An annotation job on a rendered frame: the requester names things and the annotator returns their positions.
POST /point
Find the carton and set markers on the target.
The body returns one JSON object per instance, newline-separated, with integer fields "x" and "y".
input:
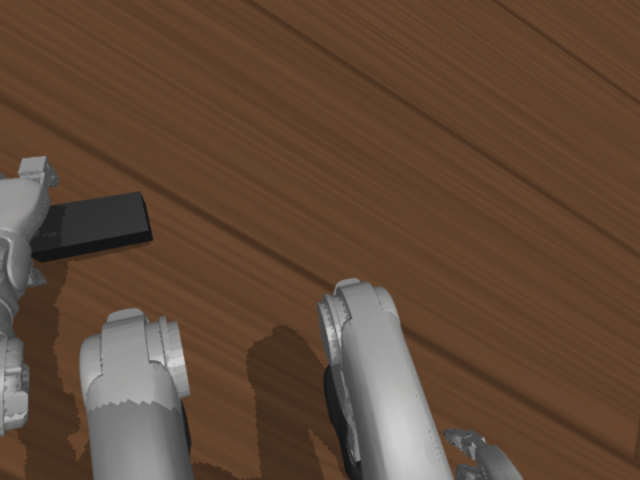
{"x": 87, "y": 226}

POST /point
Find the left robot arm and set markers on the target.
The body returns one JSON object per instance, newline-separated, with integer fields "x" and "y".
{"x": 15, "y": 258}

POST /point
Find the left robot hand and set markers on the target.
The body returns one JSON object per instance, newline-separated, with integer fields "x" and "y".
{"x": 24, "y": 203}

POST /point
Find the right robot foot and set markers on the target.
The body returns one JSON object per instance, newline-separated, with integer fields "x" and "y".
{"x": 353, "y": 469}

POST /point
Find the right robot hand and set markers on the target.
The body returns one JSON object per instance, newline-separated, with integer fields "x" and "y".
{"x": 492, "y": 463}

